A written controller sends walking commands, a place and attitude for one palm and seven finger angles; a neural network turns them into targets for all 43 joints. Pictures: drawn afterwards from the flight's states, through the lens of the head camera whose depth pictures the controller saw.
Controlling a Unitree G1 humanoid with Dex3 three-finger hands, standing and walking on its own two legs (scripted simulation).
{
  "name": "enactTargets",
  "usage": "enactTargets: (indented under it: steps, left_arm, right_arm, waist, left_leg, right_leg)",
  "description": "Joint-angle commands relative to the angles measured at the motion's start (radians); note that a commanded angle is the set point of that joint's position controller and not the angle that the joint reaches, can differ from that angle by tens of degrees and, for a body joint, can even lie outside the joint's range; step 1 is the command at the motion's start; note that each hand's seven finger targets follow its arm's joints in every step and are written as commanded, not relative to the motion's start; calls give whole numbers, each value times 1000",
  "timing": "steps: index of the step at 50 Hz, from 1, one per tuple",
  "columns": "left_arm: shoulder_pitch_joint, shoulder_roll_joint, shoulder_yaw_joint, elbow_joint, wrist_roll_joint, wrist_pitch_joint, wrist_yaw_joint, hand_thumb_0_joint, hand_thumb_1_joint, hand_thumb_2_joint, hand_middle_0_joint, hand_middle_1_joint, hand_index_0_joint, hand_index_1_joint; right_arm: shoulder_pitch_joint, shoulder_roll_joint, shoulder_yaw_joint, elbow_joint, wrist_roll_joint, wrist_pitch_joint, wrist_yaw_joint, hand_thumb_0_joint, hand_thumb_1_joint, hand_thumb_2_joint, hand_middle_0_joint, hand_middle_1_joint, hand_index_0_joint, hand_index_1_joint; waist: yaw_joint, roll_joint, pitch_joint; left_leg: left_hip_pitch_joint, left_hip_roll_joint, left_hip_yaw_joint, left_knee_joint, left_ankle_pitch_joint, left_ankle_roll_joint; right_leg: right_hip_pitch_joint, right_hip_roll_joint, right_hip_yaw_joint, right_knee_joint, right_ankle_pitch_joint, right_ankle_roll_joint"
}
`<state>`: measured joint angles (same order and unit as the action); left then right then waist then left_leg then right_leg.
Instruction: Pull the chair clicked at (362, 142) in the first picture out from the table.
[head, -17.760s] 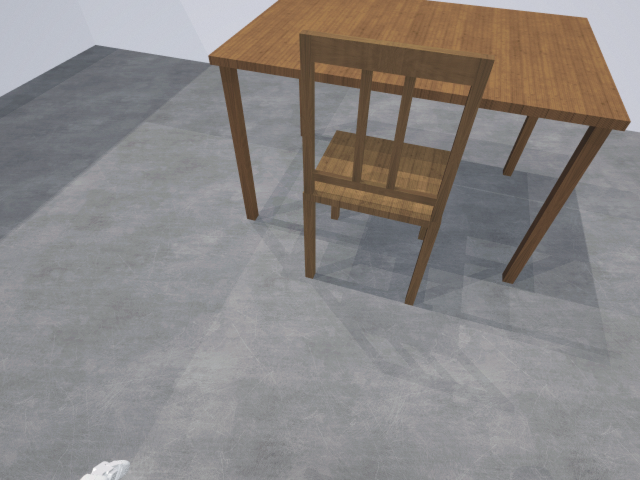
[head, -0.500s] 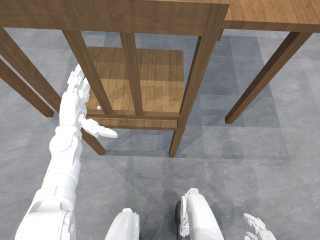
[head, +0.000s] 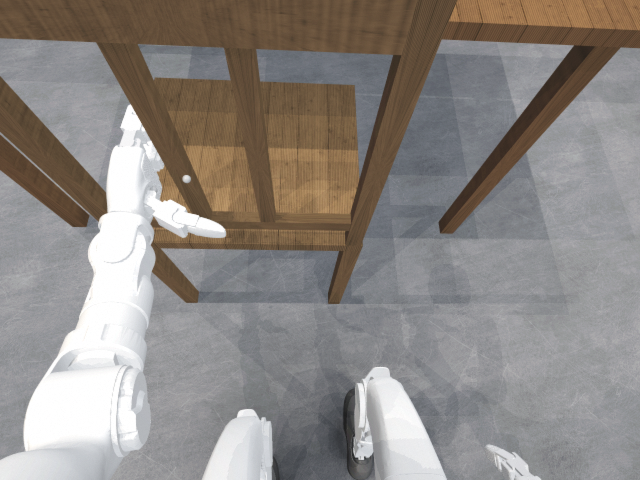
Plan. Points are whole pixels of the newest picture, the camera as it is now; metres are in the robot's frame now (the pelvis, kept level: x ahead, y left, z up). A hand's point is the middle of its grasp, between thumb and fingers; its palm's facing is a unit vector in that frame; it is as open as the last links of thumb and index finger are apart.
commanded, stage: push the fingers through the gap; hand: left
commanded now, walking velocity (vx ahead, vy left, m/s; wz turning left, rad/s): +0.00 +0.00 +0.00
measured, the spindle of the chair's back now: (173, 154) +0.50 +0.14 +0.04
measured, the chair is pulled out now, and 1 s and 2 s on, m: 0.00 0.00 0.03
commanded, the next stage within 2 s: hook a spindle and tug to test in 0.22 s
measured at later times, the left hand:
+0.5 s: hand (193, 184) +0.47 +0.12 +0.02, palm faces -0.08 -1.00 -0.04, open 16.6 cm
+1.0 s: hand (194, 177) +0.48 +0.12 +0.02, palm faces -0.07 -1.00 -0.05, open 9.2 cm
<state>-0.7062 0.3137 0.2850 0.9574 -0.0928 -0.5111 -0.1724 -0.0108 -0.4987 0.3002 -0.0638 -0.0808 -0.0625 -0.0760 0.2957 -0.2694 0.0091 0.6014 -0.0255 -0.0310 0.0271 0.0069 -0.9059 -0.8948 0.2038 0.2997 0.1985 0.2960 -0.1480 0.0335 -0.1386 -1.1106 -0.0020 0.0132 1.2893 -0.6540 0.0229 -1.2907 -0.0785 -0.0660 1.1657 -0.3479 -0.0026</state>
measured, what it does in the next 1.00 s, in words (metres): stands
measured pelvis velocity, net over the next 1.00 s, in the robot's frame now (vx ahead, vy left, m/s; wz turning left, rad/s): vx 0.00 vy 0.00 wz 0.01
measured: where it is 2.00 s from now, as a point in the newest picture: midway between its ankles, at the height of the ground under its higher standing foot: outside the picture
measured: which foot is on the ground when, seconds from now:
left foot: down 0.00-1.00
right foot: down 0.00-1.00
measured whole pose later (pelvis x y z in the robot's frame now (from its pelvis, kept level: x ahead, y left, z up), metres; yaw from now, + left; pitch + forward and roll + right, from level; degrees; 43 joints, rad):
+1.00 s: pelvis +0.00 +0.00 +0.00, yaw +0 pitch +27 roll -1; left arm -0.73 0.30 0.27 0.99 -0.08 -0.53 -0.15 -0.01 0.10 0.56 -0.47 -1.34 -0.46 -1.34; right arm 0.30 -0.27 0.00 0.61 -0.03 -0.01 0.03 0.01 -0.91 -0.89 0.20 0.30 0.20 0.30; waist -0.15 0.03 -0.14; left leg -1.11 0.00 0.01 1.29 -0.65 0.02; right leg -1.29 -0.08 -0.07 1.17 -0.35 -0.01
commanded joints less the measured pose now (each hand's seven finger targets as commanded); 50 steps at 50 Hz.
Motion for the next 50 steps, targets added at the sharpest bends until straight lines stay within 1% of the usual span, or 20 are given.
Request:
enactTargets:
  steps: [1,2,4,6,9,10,14,16,20,25,29,31,33,35,36,38,41,45,46,50]
  left_arm:
    - [-319,170,28,-238,-19,-67,-8,0,-500,300,-60,-80,-60,-80]
    - [-324,160,22,-237,-24,-68,-6,0,-500,300,-60,-80,-60,-80]
    - [-325,177,40,-233,-26,-68,0,0,-500,300,-60,-80,-60,-80]
    - [-310,204,63,-238,-21,-72,6,0,-500,300,-60,-80,-60,-80]
    - [-302,162,26,-270,-18,-84,6,0,-500,300,-60,-80,-60,-80]
    - [-305,173,27,-274,-14,-87,6,0,-500,300,-60,-80,-60,-80]
    - [-285,110,-22,-258,-19,-76,-1,0,-500,300,-60,-80,-60,-80]
    - [-267,106,-20,-234,-18,-65,1,0,-500,300,-60,-80,-60,-80]
    - [-320,134,4,-200,-12,-64,15,0,-500,300,-130,-299,-130,-299]
    - [-306,142,7,-290,-4,-106,30,0,-500,300,-218,-573,-218,-573]
    - [-312,88,-37,-239,0,-88,32,0,-500,300,-289,-792,-289,-792]
    - [-305,118,-7,-203,1,-73,36,0,-500,300,-324,-902,-324,-902]
    - [-316,116,-13,-216,6,-71,36,0,-388,348,-359,-1012,-359,-1012]
    - [-351,90,-37,-209,4,-68,34,0,-276,396,-394,-1121,-394,-1121]
    - [-370,116,-19,-222,4,-73,34,0,-220,420,-412,-1176,-412,-1176]
    - [-367,111,-23,-215,2,-79,33,0,-108,468,-447,-1286,-447,-1286]
    - [-383,125,-11,-186,3,-81,30,0,60,540,-500,-1450,-500,-1450]
    - [-410,130,-15,-179,5,-85,18,0,284,636,-500,-1450,-500,-1450]
    - [-403,137,-7,-185,4,-85,16,0,340,660,-500,-1450,-500,-1450]
    - [-378,144,6,-139,-2,-75,13,0,564,756,-500,-1450,-500,-1450]
  right_arm:
    - [138,-163,-62,-79,2,-9,-5,0,-900,-900,200,300,200,300]
    - [138,-160,-62,-78,3,-9,-6,0,-900,-900,200,300,200,300]
    - [139,-161,-61,-72,2,-7,-6,0,-900,-900,200,300,200,300]
    - [141,-161,-59,-73,1,-5,-6,0,-900,-900,200,300,200,300]
    - [138,-153,-61,-77,0,-9,-4,0,-900,-900,200,300,200,300]
    - [136,-154,-61,-72,0,-7,-4,0,-900,-900,200,300,200,300]
    - [135,-155,-66,-69,2,-7,0,0,-900,-900,200,300,200,300]
    - [137,-155,-67,-67,3,-2,2,0,-900,-900,200,300,200,300]
    - [133,-158,-63,-66,4,-1,-4,0,-900,-900,200,300,200,300]
    - [128,-147,-65,-80,-4,-7,0,0,-900,-900,200,300,200,300]
    - [122,-150,-66,-70,0,-2,4,0,-900,-900,200,300,200,300]
    - [125,-157,-65,-70,2,2,1,0,-900,-900,200,300,200,300]
    - [126,-156,-63,-76,3,2,-1,0,-900,-900,200,300,200,300]
    - [124,-152,-63,-70,2,1,-1,0,-900,-900,200,300,200,300]
    - [124,-154,-64,-67,1,0,-3,0,-900,-900,200,300,200,300]
    - [128,-154,-62,-67,1,-2,-4,0,-900,-900,200,300,200,300]
    - [133,-155,-61,-61,-1,-2,-5,0,-900,-900,200,300,200,300]
    - [138,-157,-61,-56,-1,-2,-6,0,-900,-900,200,300,200,300]
    - [138,-156,-61,-57,-2,-1,-4,0,-900,-900,200,300,200,300]
    - [139,-158,-58,-58,-1,3,-4,0,-900,-900,200,300,200,300]
  waist:
    - [-7,34,-574]
    - [-13,50,-565]
    - [-15,14,-546]
    - [-6,8,-536]
    - [-6,44,-556]
    - [-3,62,-549]
    - [-12,73,-514]
    - [-10,41,-498]
    - [-20,5,-456]
    - [1,57,-573]
    - [-21,33,-511]
    - [-18,-6,-484]
    - [-13,13,-510]
    - [-28,14,-504]
    - [-25,23,-511]
    - [-25,36,-518]
    - [-32,0,-515]
    - [-36,28,-528]
    - [-26,48,-541]
    - [-31,7,-506]
  left_leg:
    - [92,-16,-42,-205,449,-25]
    - [102,-16,-37,-204,449,-25]
    - [68,-16,-37,-201,430,-21]
    - [50,-19,-33,-205,415,-19]
    - [99,-16,-35,-209,448,-23]
    - [100,-15,-35,-209,455,-26]
    - [141,-7,-46,-217,478,-35]
    - [120,-10,-43,-219,457,-32]
    - [56,-18,-36,-216,371,-20]
    - [129,-17,-40,-203,493,-32]
    - [102,-15,-43,-202,438,-30]
    - [61,-19,-36,-209,381,-23]
    - [71,-22,-33,-213,379,-21]
    - [68,-22,-31,-207,374,-19]
    - [64,-22,-31,-202,369,-20]
    - [79,-23,-32,-204,381,-21]
    - [43,-24,-31,-197,360,-17]
    - [52,-25,-30,-193,362,-15]
    - [60,-26,-29,-194,374,-18]
    - [22,-26,-25,-194,349,-14]
  right_leg:
    - [606,50,50,-74,251,-28]
    - [592,52,50,-78,249,-28]
    - [607,51,53,-81,250,-25]
    - [627,49,59,-86,250,-27]
    - [610,50,55,-83,261,-27]
    - [609,49,55,-81,263,-29]
    - [549,51,37,-82,238,-28]
    - [559,53,36,-86,229,-29]
    - [560,50,48,-97,181,-26]
    - [603,48,49,-65,284,-31]
    - [558,50,42,-74,232,-27]
    - [573,50,48,-89,196,-26]
    - [583,50,51,-88,197,-27]
    - [571,49,51,-91,195,-23]
    - [577,48,55,-90,194,-25]
    - [570,49,52,-88,199,-25]
    - [589,48,58,-89,199,-24]
    - [577,47,60,-87,196,-24]
    - [584,48,60,-84,203,-27]
    - [593,50,62,-94,193,-24]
